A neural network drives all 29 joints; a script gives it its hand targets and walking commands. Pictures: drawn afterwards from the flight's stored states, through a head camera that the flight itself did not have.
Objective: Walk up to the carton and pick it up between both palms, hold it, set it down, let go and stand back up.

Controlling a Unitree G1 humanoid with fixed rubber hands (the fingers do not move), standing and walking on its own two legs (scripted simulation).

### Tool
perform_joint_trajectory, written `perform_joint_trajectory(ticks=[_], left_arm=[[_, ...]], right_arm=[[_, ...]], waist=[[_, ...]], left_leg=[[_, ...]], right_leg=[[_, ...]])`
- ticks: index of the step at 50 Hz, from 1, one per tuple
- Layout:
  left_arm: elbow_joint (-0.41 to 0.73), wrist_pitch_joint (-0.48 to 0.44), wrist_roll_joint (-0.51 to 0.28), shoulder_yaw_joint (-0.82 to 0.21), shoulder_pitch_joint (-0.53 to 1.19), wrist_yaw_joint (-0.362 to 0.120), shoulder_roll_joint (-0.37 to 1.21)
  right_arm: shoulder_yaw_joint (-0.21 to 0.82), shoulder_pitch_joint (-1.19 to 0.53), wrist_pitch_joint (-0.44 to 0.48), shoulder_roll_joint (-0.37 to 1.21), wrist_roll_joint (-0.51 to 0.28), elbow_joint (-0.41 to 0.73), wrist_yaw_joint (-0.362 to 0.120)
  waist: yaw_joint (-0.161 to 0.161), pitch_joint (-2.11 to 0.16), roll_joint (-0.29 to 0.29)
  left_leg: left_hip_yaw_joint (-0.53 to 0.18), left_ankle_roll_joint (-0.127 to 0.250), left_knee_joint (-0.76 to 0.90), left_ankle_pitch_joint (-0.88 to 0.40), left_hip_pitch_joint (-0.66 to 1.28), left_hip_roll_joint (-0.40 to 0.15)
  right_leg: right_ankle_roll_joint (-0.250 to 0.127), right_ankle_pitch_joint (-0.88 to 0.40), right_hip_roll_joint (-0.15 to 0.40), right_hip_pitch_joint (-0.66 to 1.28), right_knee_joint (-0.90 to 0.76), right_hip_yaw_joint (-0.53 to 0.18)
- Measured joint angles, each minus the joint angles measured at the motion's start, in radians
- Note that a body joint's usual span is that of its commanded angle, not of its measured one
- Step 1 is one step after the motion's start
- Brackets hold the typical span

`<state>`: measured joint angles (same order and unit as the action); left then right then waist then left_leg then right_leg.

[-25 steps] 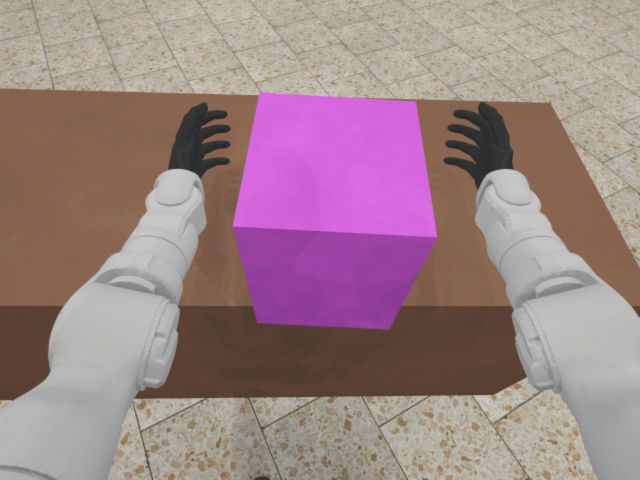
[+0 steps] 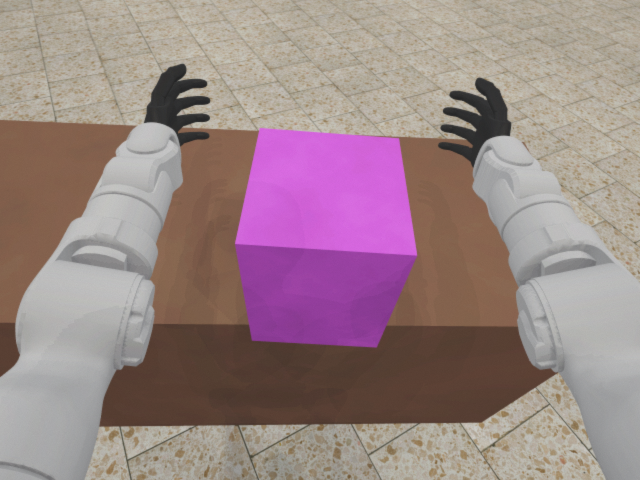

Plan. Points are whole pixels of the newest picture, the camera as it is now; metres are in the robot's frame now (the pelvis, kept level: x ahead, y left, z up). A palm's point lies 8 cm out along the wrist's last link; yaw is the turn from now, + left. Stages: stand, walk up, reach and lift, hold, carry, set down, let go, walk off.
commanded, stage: set down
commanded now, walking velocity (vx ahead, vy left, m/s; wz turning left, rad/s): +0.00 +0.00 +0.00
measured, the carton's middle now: (321, 244) +0.45 +0.01 +0.01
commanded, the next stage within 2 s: none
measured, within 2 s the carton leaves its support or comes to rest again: neither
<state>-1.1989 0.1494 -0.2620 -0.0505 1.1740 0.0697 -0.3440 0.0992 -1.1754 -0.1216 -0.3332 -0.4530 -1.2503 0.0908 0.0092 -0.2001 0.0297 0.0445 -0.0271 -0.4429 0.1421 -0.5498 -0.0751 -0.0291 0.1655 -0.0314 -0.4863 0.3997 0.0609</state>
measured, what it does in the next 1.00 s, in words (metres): stands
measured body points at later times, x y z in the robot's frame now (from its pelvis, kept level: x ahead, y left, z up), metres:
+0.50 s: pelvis +0.01 +0.00 +0.01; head +0.03 +0.02 +0.46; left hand +0.42 +0.21 +0.11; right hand +0.43 -0.17 +0.11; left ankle +0.03 +0.13 -0.74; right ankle +0.00 -0.10 -0.74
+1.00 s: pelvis +0.01 +0.00 +0.01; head +0.02 +0.02 +0.46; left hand +0.35 +0.21 +0.05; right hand +0.36 -0.18 +0.05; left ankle +0.03 +0.13 -0.74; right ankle +0.01 -0.10 -0.74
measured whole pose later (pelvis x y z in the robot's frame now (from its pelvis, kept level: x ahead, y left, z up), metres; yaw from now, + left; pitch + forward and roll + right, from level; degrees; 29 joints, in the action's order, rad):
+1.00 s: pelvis +0.01 +0.00 +0.01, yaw +1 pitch +0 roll +0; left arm -0.52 0.04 -0.08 0.07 0.30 0.01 -0.17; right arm 0.01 -0.32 0.09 -0.16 -0.23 -0.65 0.11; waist 0.01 -0.01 0.03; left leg 0.03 -0.02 -0.37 0.17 -0.21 -0.04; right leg -0.02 0.21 -0.01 -0.15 0.36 0.05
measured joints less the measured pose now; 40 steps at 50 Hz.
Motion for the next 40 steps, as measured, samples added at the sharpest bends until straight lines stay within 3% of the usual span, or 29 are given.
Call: perform_joint_trajectory(ticks=[11,16,23,40], left_arm=[[0.2,0.086,0.101,0.094,-0.174,-0.044,0.019],[0.328,0.065,0.137,0.134,-0.347,-0.055,0.054],[0.486,0.065,0.127,0.149,-0.488,-0.043,0.078],[0.638,0.022,0.191,0.18,-0.725,-0.068,0.155]], right_arm=[[0.025,0.143,-0.027,0.014,0.0,0.138,0.032],[-0.003,0.311,0.017,0.059,0.043,0.259,0.043],[-0.063,0.454,0.042,0.109,0.116,0.405,0.053],[-0.069,0.704,0.132,0.159,0.182,0.541,0.053]], waist=[[-0.009,0.091,-0.005],[-0.01,0.123,-0.004],[-0.009,0.147,-0.006],[-0.017,0.199,0.005]], left_leg=[[0.004,0.0,0.072,-0.01,0.172,0.008],[0.002,-0.001,0.081,-0.004,0.228,0.011],[-0.003,-0.002,0.061,0.006,0.231,0.011],[0.001,0.0,0.075,0.022,0.355,0.022]], right_leg=[[0.003,-0.011,0.002,0.169,-0.071,-0.01],[0.003,-0.003,0.004,0.224,-0.077,-0.011],[0.002,0.006,0.002,0.23,-0.06,-0.011],[0.005,0.033,0.01,0.34,-0.05,-0.022]])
